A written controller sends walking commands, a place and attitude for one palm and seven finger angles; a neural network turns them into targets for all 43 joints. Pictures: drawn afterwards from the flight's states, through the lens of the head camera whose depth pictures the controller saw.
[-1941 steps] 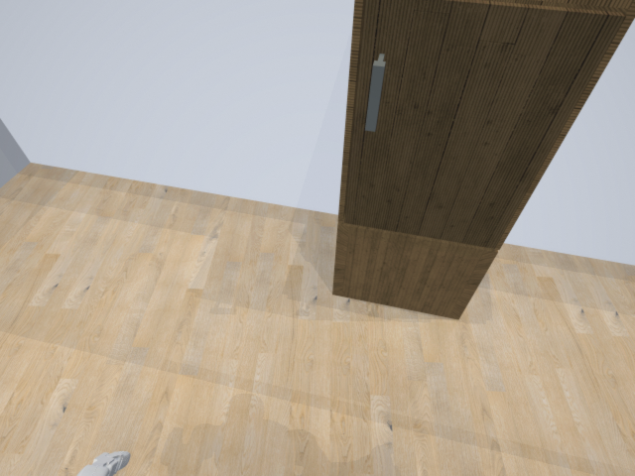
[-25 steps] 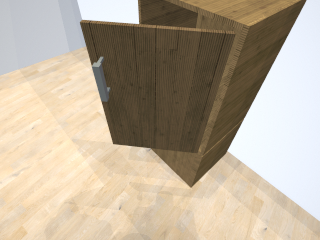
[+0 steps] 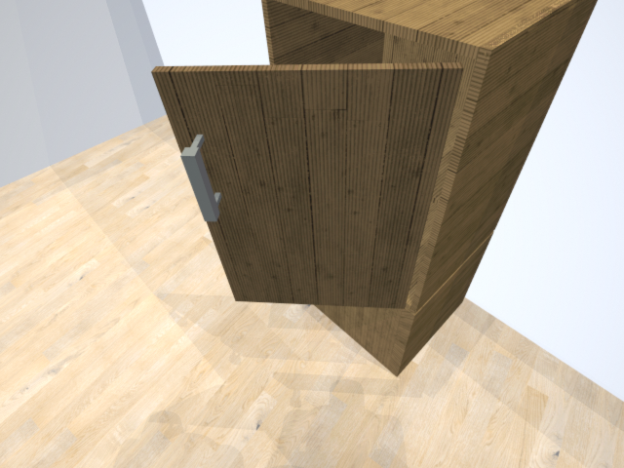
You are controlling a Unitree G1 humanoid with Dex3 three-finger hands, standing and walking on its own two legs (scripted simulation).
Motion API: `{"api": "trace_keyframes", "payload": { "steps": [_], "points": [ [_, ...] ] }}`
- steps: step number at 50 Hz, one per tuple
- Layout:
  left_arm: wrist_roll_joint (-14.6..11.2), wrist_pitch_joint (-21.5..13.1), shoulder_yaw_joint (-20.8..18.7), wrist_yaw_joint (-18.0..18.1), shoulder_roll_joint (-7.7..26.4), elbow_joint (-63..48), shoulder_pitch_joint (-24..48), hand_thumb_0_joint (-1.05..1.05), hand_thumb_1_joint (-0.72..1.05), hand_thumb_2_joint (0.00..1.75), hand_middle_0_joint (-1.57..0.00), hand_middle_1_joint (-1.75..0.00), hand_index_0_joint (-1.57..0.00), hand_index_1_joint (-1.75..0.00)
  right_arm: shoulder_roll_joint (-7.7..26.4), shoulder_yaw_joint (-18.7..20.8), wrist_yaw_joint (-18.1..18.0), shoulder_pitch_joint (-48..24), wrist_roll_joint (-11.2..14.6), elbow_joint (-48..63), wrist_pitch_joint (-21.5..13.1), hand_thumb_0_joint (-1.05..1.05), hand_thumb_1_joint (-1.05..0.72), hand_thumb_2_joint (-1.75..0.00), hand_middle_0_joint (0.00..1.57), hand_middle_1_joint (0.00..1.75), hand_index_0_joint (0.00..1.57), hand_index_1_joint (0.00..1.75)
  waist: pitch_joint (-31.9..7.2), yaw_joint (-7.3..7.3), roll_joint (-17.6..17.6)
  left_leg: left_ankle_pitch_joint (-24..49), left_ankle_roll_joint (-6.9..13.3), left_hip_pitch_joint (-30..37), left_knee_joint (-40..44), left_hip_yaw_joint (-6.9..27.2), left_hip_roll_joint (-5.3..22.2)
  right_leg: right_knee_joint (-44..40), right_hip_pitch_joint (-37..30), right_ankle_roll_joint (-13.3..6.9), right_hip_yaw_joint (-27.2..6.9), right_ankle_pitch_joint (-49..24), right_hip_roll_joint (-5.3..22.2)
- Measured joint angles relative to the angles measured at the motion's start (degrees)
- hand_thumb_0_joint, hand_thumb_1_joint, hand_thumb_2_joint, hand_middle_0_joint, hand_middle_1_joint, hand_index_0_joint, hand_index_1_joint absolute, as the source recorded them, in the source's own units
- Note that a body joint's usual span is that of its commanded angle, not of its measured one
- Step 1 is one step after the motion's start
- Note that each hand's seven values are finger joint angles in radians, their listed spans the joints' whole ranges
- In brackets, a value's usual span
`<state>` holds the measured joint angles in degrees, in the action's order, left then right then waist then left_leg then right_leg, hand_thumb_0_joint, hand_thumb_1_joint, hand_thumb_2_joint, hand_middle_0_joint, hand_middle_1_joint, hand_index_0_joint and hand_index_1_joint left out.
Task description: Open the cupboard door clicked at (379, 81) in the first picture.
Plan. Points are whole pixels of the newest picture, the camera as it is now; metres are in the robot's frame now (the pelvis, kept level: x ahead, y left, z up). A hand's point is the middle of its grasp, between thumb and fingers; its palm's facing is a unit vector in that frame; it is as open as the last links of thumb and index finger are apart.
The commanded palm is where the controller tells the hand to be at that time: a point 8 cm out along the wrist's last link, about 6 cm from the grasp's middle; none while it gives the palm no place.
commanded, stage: look again from close up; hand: left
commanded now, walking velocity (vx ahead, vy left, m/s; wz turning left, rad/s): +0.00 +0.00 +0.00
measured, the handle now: (205, 179) +0.53 +0.21 +0.08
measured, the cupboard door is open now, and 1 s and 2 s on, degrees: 41 41 41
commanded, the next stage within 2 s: raise the hand with hooked fingers in 0.22 s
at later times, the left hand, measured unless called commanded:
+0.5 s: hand (190, 421) +0.19 +0.18 -0.03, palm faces +0.23 -0.96 -0.13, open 7.5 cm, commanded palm +0.11 +0.23 -0.05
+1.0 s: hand (172, 429) +0.17 +0.18 +0.01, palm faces -0.07 -0.99 -0.12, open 10.2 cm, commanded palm +0.14 +0.25 +0.01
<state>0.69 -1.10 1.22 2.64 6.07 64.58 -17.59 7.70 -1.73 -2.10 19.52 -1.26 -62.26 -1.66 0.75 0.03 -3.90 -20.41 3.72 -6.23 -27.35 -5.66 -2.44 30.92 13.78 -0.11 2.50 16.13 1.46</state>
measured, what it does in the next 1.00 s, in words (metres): lowers itself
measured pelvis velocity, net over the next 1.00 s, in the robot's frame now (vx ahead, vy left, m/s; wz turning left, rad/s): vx -0.06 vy -0.04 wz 0.08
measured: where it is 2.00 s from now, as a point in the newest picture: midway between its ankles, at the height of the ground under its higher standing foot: outside the picture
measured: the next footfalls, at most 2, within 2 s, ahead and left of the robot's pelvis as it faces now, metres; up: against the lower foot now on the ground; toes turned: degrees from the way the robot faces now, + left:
none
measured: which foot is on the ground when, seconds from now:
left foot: down 0.00-1.00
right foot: down 0.00-1.00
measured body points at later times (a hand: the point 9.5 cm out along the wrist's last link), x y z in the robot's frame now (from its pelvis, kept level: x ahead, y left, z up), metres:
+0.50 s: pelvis -0.01 -0.02 +0.00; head +0.00 -0.03 +0.45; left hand +0.17 +0.23 -0.02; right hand +0.08 -0.27 -0.13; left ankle -0.06 +0.07 -0.73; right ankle +0.00 -0.12 -0.73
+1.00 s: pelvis -0.06 -0.04 -0.06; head -0.01 -0.03 +0.39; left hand +0.17 +0.23 +0.02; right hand +0.14 -0.24 -0.13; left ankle -0.06 +0.07 -0.73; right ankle +0.00 -0.12 -0.73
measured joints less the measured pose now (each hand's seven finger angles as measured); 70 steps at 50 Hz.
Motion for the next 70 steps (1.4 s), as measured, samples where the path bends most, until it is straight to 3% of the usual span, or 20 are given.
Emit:
{"api": "trace_keyframes", "payload": {
  "steps": [17,18,19,22,24,26,28,31,32,34,37,40,44,48,52,54,56,60,64,70],
  "points": [
    [0.06,0.17,-0.69,0.29,2.07,-1.1,3.21,0.01,0.92,0.9,-0.2,-0.3,-0.2,-0.3,1.4,0.56,0.09,-2.39,0.38,-1.6,0.26,0.0,-0.91,-0.9,0.2,0.3,0.2,0.3,2.18,0.26,1.72,1.36,-0.68,1.35,2.51,-0.31,0.3,-1.7,-0.93,-0.34,-0.3,-0.65,-0.45],
    [-2.04,3.18,-1.83,0.09,2.32,-9.6,0.61,0.01,0.92,0.9,-0.2,-0.3,-0.2,-0.3,1.38,0.49,0.16,-1.59,1.23,0.69,-0.11,0.0,-0.91,-0.9,0.2,0.3,0.2,0.3,1.96,0.34,2.21,1.1,-0.83,0.2,1.57,-0.1,0.48,-1.36,-0.07,-0.41,-0.05,-0.7,-0.54],
    [-3.29,3.6,-2.74,0.08,2.82,-19.8,-2.47,0.02,0.92,0.89,-0.2,-0.31,-0.2,-0.31,1.38,0.32,-0.41,-0.36,1.54,3.19,-2.37,0.0,-0.91,-0.89,0.2,0.3,0.2,0.3,1.63,-0.01,3.0,0.93,-0.85,-0.29,1.59,-0.04,0.43,-0.7,0.79,-0.58,-0.02,-0.55,-0.49],
    [-6.46,0.45,-2.89,2.25,4.07,-40.41,-5.3,0.02,0.9,0.89,-0.21,-0.32,-0.2,-0.32,2.88,1.01,-1.66,1.0,2.35,7.65,-9.14,0.01,-0.91,-0.89,0.21,0.3,0.2,0.3,-0.4,-0.36,4.0,1.16,-1.26,-1.8,0.82,0.64,-0.11,1.1,2.4,-0.83,0.58,0.3,0.26],
    [-8.02,-2.13,-4.04,1.25,3.95,-48.09,-3.02,0.02,0.88,0.88,-0.21,-0.33,-0.2,-0.33,4.78,1.85,-1.47,-0.27,2.25,11.08,-11.35,0.01,-0.91,-0.89,0.21,0.3,0.2,0.3,-1.63,0.65,3.2,0.64,-1.31,-4.19,-1.7,1.79,0.09,1.76,3.49,-0.96,1.84,0.44,0.35],
    [-9.15,-7.3,-6.49,-1.5,4.2,-51.98,0.16,0.02,0.85,0.86,-0.21,-0.35,-0.2,-0.35,6.3,2.71,-1.12,-2.69,1.85,14.78,-12.42,0.01,-0.91,-0.89,0.21,0.3,0.2,0.3,-3.41,1.44,2.86,-0.29,-1.45,-7.86,-5.02,2.15,0.56,3.47,6.38,-1.28,2.34,0.53,0.11],
    [-11.1,-14.34,-9.26,-5.74,4.99,-53.11,2.55,0.02,0.81,0.85,-0.21,-0.37,-0.2,-0.37,7.01,3.42,-0.43,-5.56,1.68,18.71,-12.91,0.01,-0.91,-0.89,0.2,0.3,0.2,0.3,-5.35,1.85,3.67,-1.48,-1.77,-12.53,-8.95,1.78,1.04,6.93,11.06,-1.73,2.1,1.24,-0.13],
    [-14.34,-24.41,-12.65,-15.38,6.29,-52.27,3.19,0.01,0.75,0.83,-0.21,-0.41,-0.21,-0.41,7.66,4.38,1.07,-9.27,1.93,25.07,-13.16,0.01,-0.91,-0.89,0.2,0.3,0.2,0.3,-6.56,1.81,5.69,-3.69,-2.3,-19.13,-15.5,1.24,1.88,13.07,17.83,-2.58,1.72,2.96,-0.57],
    [-15.08,-26.68,-13.31,-18.8,6.76,-51.51,2.52,0.01,0.73,0.82,-0.21,-0.42,-0.21,-0.42,8.15,4.59,1.47,-10.11,2.14,27.21,-13.23,0.01,-0.91,-0.89,0.2,0.3,0.2,0.3,-6.63,1.7,6.09,-4.42,-2.4,-20.98,-17.57,1.26,2.12,14.88,19.6,-2.82,1.79,3.53,-0.68],
    [-16.05,-28.09,-13.96,-24.24,7.69,-50.34,0.2,0.0,0.68,0.8,-0.22,-0.45,-0.21,-0.45,9.32,4.94,1.76,-11.1,2.67,31.12,-13.18,0.01,-0.91,-0.9,0.2,0.3,0.2,0.3,-6.88,1.08,6.62,-5.65,-2.87,-24.43,-21.28,1.44,2.48,18.17,22.88,-3.18,2.02,4.61,-0.76],
    [-17.88,-26.03,-14.57,-28.04,8.37,-49.34,-3.22,0.01,0.61,0.77,-0.23,-0.49,-0.22,-0.49,10.67,5.32,1.08,-11.38,3.27,35.16,-12.85,0.01,-0.91,-0.9,0.2,0.3,0.2,0.3,-6.81,-0.38,7.04,-7.07,-2.8,-28.58,-25.75,2.26,2.68,21.86,26.45,-3.51,2.88,5.9,-0.62],
    [-18.79,-25.31,-15.7,-26.61,7.97,-50.59,-4.15,0.01,0.54,0.74,-0.23,-0.54,-0.23,-0.54,10.76,5.2,0.05,-10.82,3.18,36.01,-13.23,0.01,-0.91,-0.9,0.2,0.3,0.2,0.3,-5.83,-2.08,6.79,-8.11,-3.06,-31.4,-29.38,4.02,3.01,23.9,28.0,-3.82,4.65,6.62,-0.62],
    [-18.61,-27.74,-15.4,-24.03,8.23,-56.21,-1.59,0.02,0.44,0.7,-0.24,-0.6,-0.23,-0.6,9.16,2.56,-0.75,-9.98,2.91,32.96,-13.96,0.01,-0.91,-0.9,0.2,0.3,0.2,0.3,-4.42,-3.5,5.59,-9.01,-3.32,-32.96,-32.49,6.19,3.4,25.0,27.99,-4.26,6.82,7.01,-0.81],
    [-17.8,-25.97,-13.47,-26.64,10.66,-57.53,5.1,0.01,0.35,0.66,-0.24,-0.66,-0.23,-0.66,6.47,-1.12,-1.25,-8.97,3.26,29.58,-13.79,0.01,-0.9,-0.9,0.2,0.3,0.2,0.3,-3.62,-2.6,3.38,-8.82,-3.24,-32.95,-32.89,7.04,3.48,24.27,27.2,-4.07,7.62,6.5,-0.93],
    [-18.34,-17.39,-14.61,-29.81,14.44,-53.45,10.28,0.01,0.26,0.62,-0.25,-0.72,-0.24,-0.72,3.92,-3.35,-1.54,-6.58,3.73,28.69,-12.22,0.01,-0.9,-0.89,0.21,0.3,0.21,0.3,-3.41,-0.11,2.32,-7.39,-2.95,-31.34,-29.76,5.58,3.53,21.7,26.34,-3.7,6.18,4.87,-1.19],
    [-19.95,-13.39,-16.59,-29.79,15.06,-52.21,10.26,0.01,0.21,0.6,-0.25,-0.75,-0.25,-0.75,3.6,-3.58,-1.48,-4.73,3.72,28.93,-11.66,0.01,-0.9,-0.89,0.21,0.3,0.21,0.3,-3.77,1.06,2.12,-6.56,-2.7,-30.17,-27.52,4.5,3.45,20.07,25.79,-3.42,5.1,4.02,-1.28],
    [-21.64,-11.72,-18.99,-28.93,14.84,-52.18,9.06,0.01,0.16,0.58,-0.26,-0.78,-0.25,-0.78,3.96,-3.2,-1.29,-2.79,3.56,29.16,-11.64,0.01,-0.9,-0.89,0.21,0.3,0.21,0.3,-4.12,1.61,2.09,-5.95,-2.49,-28.95,-25.57,3.58,3.44,18.6,25.07,-3.17,4.17,3.36,-1.43],
    [-22.47,-13.99,-21.95,-26.52,13.91,-54.04,6.38,0.01,0.07,0.54,-0.26,-0.84,-0.26,-0.84,6.11,-1.5,-0.84,0.05,3.27,28.88,-12.56,0.01,-0.9,-0.89,0.21,0.3,0.21,0.3,-4.42,1.31,2.31,-5.49,-2.07,-27.36,-23.44,2.87,3.15,16.89,23.82,-2.67,3.41,2.9,-1.33],
    [-21.47,-16.25,-21.44,-26.98,13.5,-54.25,6.58,0.0,-0.02,0.5,-0.27,-0.9,-0.26,-0.9,8.89,-0.04,-1.16,0.37,3.43,28.0,-13.5,0.01,-0.9,-0.89,0.21,0.3,0.21,0.3,-3.96,0.35,2.4,-5.55,-1.57,-26.67,-23.1,3.3,2.68,16.21,22.7,-2.16,3.77,2.98,-0.91],
    [-19.98,-14.33,-19.86,-29.19,14.07,-52.7,9.5,0.0,-0.16,0.44,-0.28,-0.99,-0.27,-0.99,10.26,0.83,-2.7,-2.58,3.75,27.73,-14.35,0.01,-0.9,-0.9,0.21,0.3,0.2,0.3,-3.42,-0.13,2.89,-5.56,-1.05,-24.08,-21.82,3.55,2.38,14.47,19.76,-1.6,3.93,2.78,-0.74]
  ]
}}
